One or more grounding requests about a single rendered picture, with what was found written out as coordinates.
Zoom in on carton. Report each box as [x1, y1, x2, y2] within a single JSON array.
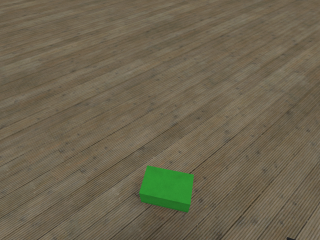
[[139, 165, 194, 213]]

